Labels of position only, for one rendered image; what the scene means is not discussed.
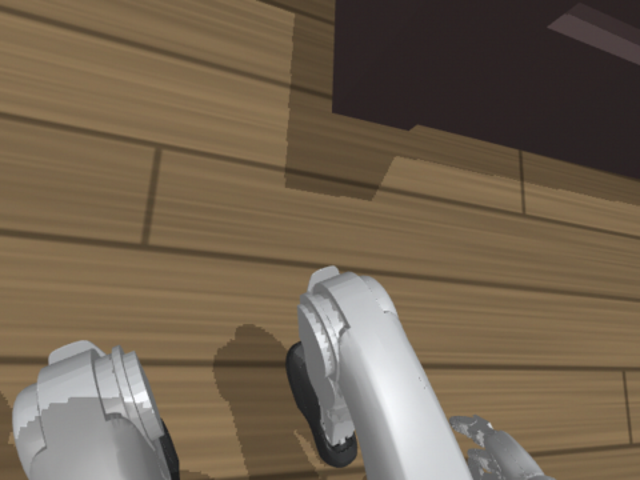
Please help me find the sofa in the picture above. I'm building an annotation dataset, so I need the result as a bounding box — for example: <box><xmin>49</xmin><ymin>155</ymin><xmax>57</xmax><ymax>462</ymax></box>
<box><xmin>332</xmin><ymin>0</ymin><xmax>640</xmax><ymax>179</ymax></box>

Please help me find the left robot foot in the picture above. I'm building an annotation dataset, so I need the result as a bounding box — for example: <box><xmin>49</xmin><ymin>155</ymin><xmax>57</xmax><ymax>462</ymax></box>
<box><xmin>159</xmin><ymin>417</ymin><xmax>180</xmax><ymax>480</ymax></box>

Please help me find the right robot hand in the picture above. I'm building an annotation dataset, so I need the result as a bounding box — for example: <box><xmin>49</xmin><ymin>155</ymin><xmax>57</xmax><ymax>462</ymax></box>
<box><xmin>449</xmin><ymin>414</ymin><xmax>545</xmax><ymax>480</ymax></box>

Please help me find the right robot foot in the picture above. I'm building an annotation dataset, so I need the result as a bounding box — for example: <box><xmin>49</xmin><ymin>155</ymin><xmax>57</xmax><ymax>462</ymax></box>
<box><xmin>286</xmin><ymin>341</ymin><xmax>357</xmax><ymax>468</ymax></box>

